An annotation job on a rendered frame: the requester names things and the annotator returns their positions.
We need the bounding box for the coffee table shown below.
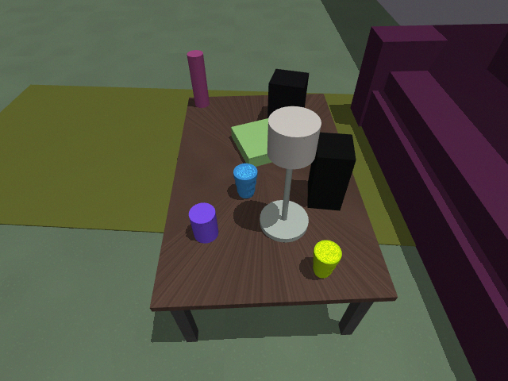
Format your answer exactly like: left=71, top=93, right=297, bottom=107
left=150, top=94, right=398, bottom=342

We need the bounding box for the sofa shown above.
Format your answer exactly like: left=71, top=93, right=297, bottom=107
left=351, top=24, right=508, bottom=381

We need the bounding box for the desk lamp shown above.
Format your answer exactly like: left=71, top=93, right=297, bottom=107
left=260, top=106, right=321, bottom=243

